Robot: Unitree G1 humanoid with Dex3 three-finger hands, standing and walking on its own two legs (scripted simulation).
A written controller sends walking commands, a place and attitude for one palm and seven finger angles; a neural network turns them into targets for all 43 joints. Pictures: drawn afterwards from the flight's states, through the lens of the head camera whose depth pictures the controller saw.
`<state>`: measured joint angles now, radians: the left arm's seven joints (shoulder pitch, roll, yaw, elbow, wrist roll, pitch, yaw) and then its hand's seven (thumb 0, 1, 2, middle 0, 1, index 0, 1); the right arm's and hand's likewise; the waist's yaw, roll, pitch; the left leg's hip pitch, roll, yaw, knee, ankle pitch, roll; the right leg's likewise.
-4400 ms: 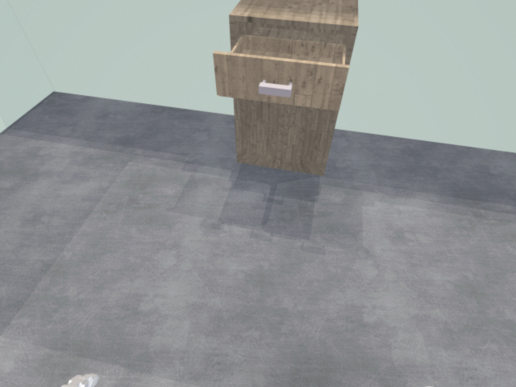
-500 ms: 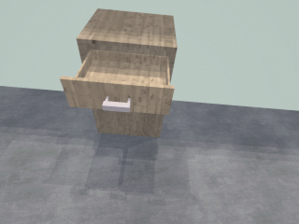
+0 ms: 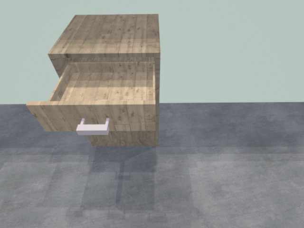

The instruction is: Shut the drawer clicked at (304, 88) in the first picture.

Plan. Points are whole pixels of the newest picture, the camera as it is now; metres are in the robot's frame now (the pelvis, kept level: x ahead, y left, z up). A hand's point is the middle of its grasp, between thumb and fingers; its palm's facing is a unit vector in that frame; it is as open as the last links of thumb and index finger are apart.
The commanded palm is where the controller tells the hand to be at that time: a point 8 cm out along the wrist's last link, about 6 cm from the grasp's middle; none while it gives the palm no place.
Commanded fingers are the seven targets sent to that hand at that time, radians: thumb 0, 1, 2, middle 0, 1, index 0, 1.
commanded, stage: take the last steps up to it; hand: left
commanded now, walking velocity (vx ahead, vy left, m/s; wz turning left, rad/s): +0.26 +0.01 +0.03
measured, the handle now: (94, 125) +0.48 +0.24 -0.07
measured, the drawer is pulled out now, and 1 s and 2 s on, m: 0.30 0.30 0.30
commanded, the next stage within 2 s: come to a stop and stand still in 0.34 s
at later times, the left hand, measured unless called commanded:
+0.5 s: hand out of the picture +0.10 +0.20 -0.18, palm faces +0.06 -0.99 -0.15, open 7.4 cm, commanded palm none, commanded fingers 0.00 0.90 0.90 -0.20 -0.30 -0.20 -0.30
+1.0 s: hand (95, 206) +0.22 +0.20 -0.17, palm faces +0.04 -0.97 -0.23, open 7.3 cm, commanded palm none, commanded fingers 0.00 0.90 0.90 -0.20 -0.30 -0.20 -0.30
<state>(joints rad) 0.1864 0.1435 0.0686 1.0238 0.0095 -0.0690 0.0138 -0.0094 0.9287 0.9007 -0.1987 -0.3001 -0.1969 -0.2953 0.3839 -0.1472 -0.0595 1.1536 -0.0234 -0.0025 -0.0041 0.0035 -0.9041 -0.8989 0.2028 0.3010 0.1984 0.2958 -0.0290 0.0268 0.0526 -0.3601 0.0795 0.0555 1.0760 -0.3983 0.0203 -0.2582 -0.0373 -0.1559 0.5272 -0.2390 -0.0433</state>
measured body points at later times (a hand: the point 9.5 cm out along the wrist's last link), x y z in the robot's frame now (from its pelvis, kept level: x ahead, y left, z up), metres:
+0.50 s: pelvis +0.13 +0.04 +0.01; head +0.15 +0.06 +0.45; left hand +0.10 +0.26 -0.16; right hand +0.21 -0.19 -0.13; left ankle +0.17 +0.13 -0.73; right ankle +0.11 -0.09 -0.67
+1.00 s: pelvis +0.16 +0.02 +0.00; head +0.18 +0.01 +0.45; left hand +0.22 +0.25 -0.15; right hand +0.14 -0.21 -0.16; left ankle +0.17 +0.13 -0.73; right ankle +0.19 -0.11 -0.73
